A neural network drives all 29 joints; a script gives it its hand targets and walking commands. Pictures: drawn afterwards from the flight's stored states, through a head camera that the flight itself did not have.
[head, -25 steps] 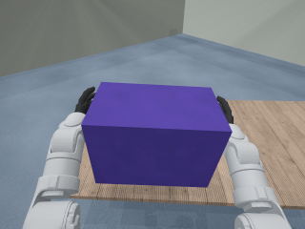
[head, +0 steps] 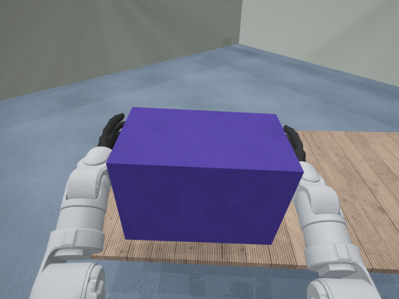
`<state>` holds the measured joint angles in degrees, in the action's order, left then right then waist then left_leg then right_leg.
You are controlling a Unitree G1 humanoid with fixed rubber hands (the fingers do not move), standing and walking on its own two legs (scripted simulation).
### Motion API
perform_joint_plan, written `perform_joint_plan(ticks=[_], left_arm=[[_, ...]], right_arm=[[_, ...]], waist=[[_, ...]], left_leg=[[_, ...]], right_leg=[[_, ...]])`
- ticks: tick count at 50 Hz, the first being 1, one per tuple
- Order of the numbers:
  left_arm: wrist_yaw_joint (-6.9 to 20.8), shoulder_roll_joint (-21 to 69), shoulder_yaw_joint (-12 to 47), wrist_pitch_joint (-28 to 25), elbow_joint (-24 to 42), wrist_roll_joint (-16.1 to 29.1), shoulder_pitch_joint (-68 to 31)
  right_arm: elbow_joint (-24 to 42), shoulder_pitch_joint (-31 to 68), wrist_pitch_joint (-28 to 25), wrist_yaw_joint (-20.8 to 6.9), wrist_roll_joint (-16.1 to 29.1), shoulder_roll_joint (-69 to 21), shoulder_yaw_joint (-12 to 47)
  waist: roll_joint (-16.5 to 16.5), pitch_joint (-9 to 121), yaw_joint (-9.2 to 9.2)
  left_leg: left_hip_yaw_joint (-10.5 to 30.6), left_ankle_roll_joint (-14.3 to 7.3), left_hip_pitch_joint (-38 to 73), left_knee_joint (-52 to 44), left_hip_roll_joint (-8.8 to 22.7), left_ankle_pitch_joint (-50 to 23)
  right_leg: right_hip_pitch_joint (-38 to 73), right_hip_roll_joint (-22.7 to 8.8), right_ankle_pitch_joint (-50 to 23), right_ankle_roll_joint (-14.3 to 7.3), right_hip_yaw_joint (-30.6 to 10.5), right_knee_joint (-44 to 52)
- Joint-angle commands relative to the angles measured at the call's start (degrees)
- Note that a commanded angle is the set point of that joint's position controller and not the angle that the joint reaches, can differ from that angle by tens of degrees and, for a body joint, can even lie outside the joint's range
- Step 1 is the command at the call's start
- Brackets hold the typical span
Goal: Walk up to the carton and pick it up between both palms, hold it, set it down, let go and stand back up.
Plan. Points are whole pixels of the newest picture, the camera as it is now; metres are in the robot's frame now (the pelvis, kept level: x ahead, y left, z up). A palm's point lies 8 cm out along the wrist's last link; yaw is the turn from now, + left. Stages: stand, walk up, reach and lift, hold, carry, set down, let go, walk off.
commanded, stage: hold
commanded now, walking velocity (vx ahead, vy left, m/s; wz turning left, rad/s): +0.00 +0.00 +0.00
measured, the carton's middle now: (201, 175) +0.33 +0.02 +0.15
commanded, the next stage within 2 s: set down in 1.46 s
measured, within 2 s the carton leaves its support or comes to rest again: neither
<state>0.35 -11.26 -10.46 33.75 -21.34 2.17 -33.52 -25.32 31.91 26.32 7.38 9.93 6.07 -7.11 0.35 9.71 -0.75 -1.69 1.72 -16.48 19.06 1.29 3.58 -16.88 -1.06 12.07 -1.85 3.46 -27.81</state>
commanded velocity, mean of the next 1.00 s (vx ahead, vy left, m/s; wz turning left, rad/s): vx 0.00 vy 0.00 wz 0.00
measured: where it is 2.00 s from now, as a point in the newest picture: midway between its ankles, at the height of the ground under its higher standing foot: outside the picture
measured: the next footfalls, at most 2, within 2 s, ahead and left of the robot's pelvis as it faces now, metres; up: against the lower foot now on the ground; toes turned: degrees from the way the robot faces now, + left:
none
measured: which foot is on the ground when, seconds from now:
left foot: down 0.00-1.00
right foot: down 0.00-1.00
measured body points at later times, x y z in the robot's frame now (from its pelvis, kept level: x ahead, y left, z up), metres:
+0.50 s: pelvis +0.00 +0.00 +0.00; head -0.06 -0.01 +0.45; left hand +0.37 +0.20 +0.19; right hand +0.38 -0.17 +0.16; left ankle +0.07 +0.15 -0.74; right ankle +0.03 -0.09 -0.74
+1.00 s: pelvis +0.00 +0.00 +0.00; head -0.06 -0.01 +0.45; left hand +0.37 +0.20 +0.19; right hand +0.38 -0.17 +0.16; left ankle +0.07 +0.15 -0.74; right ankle +0.03 -0.09 -0.74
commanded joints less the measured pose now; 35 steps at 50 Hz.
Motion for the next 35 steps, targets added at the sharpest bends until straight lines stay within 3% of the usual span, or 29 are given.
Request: perform_joint_plan(ticks=[1, 19, 28, 35], left_arm=[[6.8, 40.0, 24.1, -2.9, 17.6, 3.1, -41.4], [6.8, 40.0, 24.6, -3.3, 19.5, 3.6, -42.3], [7.0, 39.7, 23.6, -3.0, 16.3, 3.0, -42.0], [6.9, 40.0, 24.5, -3.2, 18.9, 3.6, -41.5]], right_arm=[[22.5, 57.1, -4.6, -7.3, 8.3, -33.2, 26.8], [23.2, 56.9, -4.7, -7.3, 8.5, -33.9, 27.1], [21.2, 56.8, -4.4, -7.4, 7.6, -33.2, 25.6], [23.4, 56.4, -4.6, -7.1, 8.4, -33.8, 27.0]], waist=[[3.7, 22.2, 2.33], [3.3, 23.9, 2.33], [3.6, 21.4, 2.62], [4.0, 24.0, 2.33]], left_leg=[[2.4, -3.6, 18.6, -1.0, -3.7, -2.7], [2.3, -3.5, 18.7, -0.8, -3.9, -3.3], [2.3, -3.6, 17.8, -1.4, -3.8, -1.3], [2.2, -3.6, 18.8, -0.9, -3.9, -3.6]], right_leg=[[8.8, 1.7, -12.9, 3.5, -4.5, 13.1], [9.3, 1.6, -13.8, 3.6, -4.4, 12.7], [8.6, 1.7, -11.4, 3.5, -4.5, 13.3], [9.6, 1.6, -14.5, 3.8, -4.4, 12.8]])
